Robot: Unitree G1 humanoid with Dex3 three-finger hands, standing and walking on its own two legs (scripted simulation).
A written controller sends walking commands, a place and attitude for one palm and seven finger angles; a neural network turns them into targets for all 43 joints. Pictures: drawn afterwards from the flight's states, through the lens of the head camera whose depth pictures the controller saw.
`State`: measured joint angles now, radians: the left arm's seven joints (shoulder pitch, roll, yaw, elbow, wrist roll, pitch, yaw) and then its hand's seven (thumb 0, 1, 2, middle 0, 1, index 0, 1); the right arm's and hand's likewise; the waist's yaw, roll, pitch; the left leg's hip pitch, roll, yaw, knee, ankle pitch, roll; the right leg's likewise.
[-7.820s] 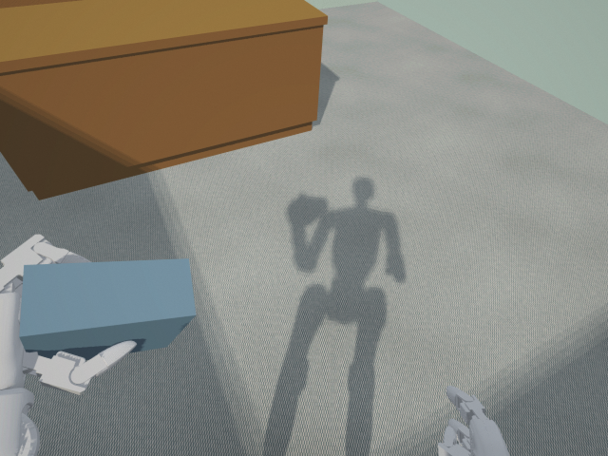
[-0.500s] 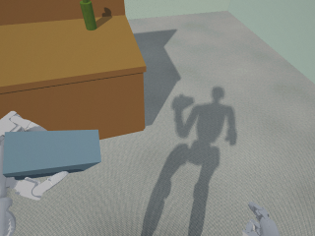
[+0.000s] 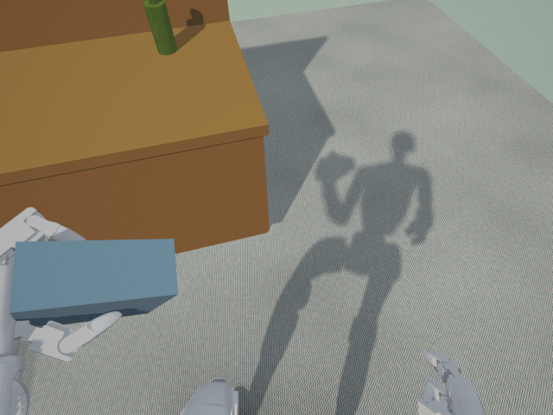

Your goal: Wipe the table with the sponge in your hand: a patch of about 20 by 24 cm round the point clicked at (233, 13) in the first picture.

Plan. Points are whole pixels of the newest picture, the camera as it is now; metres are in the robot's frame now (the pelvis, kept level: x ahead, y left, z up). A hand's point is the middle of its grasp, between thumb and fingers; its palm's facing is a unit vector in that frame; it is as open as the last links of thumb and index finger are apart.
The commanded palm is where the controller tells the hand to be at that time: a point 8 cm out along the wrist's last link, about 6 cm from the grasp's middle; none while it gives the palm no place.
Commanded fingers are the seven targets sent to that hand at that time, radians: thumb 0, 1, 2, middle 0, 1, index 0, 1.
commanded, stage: take the last steps up to it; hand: left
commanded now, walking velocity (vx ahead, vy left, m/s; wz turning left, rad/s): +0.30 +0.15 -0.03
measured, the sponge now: (119, 283) +0.24 +0.19 +0.13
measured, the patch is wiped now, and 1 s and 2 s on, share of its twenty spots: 0.00 0.00 0.00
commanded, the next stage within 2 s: none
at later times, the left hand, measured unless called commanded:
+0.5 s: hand (40, 197) +0.31 +0.29 +0.17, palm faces +0.35 -0.78 -0.52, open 10.2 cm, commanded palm +0.27 +0.34 +0.17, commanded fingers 0.00 0.10 1.30 -1.20 -1.60 -1.20 -1.60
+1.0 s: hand (13, 131) +0.42 +0.38 +0.17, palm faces +0.38 -0.81 -0.44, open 10.2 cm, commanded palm +0.36 +0.41 +0.17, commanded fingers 0.00 0.10 1.30 -1.20 -1.60 -1.20 -1.60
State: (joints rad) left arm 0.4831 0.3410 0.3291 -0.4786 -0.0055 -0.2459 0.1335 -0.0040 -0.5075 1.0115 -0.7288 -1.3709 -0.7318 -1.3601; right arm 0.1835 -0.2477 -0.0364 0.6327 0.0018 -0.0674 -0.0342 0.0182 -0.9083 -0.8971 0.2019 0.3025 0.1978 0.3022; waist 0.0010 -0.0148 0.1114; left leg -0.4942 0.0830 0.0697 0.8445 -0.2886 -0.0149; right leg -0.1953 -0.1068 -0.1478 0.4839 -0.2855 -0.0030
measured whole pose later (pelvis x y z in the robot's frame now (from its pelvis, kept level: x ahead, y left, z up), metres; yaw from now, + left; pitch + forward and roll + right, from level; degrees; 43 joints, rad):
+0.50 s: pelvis +0.10 +0.06 -0.01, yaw -2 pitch +0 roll +1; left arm 0.51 0.41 0.37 -0.52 -0.02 -0.24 0.14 0.00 -0.51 1.01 -0.73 -1.37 -0.73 -1.36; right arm 0.24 -0.14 0.02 0.64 0.01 -0.11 -0.04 0.02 -0.90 -0.90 0.21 0.30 0.20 0.30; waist 0.01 0.04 0.03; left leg -0.26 0.02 0.16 0.58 -0.32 0.04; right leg -0.31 -0.05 -0.18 0.58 -0.29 0.00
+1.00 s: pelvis +0.18 +0.13 -0.01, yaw -3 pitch -1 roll +0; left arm 0.43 0.43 0.42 -0.48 -0.02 -0.25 0.15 0.00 -0.51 1.01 -0.73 -1.37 -0.73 -1.36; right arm 0.18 -0.16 -0.03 0.60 0.02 -0.10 -0.04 0.02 -0.91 -0.90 0.20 0.30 0.19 0.30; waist -0.01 -0.04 0.06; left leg -0.31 0.06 0.14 0.55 -0.23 0.03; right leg -0.43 -0.08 -0.09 1.11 -0.51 0.02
